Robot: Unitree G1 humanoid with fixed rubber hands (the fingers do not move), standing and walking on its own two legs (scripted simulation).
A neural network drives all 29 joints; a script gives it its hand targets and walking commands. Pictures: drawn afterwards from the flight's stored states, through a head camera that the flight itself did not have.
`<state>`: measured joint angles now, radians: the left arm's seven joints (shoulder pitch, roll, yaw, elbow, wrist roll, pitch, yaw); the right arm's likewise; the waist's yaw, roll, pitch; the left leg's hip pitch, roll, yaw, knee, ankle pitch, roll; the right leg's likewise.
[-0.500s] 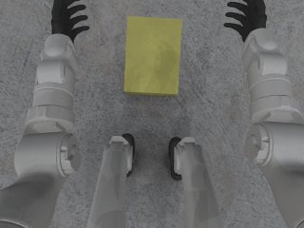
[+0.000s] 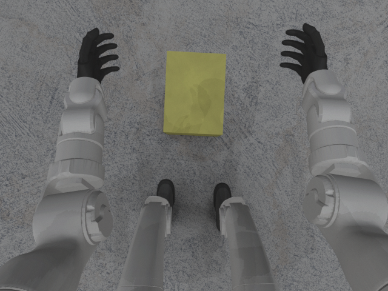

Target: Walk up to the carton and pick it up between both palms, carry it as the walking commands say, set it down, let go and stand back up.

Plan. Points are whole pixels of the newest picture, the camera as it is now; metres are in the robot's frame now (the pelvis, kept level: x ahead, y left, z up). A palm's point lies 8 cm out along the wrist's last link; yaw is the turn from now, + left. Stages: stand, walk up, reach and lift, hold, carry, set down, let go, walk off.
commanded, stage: let go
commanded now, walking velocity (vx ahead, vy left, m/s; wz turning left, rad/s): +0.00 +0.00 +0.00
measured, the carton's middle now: (194, 97) +0.54 +0.00 -0.59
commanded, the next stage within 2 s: stand in 1.18 s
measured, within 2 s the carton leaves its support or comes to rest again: neither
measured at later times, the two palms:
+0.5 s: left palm (39, 169) +0.32 +0.22 +0.00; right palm (362, 164) +0.33 -0.23 -0.01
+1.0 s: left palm (14, 234) +0.25 +0.23 +0.04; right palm out of the picture +0.24 -0.23 +0.04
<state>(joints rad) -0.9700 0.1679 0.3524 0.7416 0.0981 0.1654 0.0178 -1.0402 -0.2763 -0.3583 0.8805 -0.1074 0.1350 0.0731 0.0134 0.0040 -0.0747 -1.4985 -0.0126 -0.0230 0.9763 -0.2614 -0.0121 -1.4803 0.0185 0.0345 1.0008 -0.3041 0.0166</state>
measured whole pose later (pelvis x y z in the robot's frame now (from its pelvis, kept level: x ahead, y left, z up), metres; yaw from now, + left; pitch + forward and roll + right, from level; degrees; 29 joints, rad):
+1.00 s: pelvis +0.08 +0.00 +0.11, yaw +0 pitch -4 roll +0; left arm 0.21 0.21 0.05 0.42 0.02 0.12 -0.08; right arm 0.22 -0.21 -0.04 0.43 -0.01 0.11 0.08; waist 0.00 -0.01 0.12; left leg -0.09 0.00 -0.03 0.43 -0.26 -0.01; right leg -0.06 0.01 0.03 0.43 -0.28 0.00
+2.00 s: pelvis +0.07 +0.00 +0.11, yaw +0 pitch -3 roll +0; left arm 0.22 0.31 0.05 0.87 0.02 -0.01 0.03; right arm 0.19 -0.31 -0.05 0.88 -0.01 -0.02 -0.03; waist 0.00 -0.01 0.03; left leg -0.15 -0.01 -0.03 0.45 -0.25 0.00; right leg -0.11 0.00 0.03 0.43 -0.26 0.01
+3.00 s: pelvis +0.05 +0.00 +0.11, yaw +0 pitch -3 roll +0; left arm 0.19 0.34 0.03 0.99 0.00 -0.02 0.03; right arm 0.17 -0.34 -0.03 1.00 0.00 -0.02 -0.03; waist 0.00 0.00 0.04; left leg -0.13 -0.01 -0.02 0.37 -0.18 0.00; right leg -0.11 0.00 0.04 0.36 -0.20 0.01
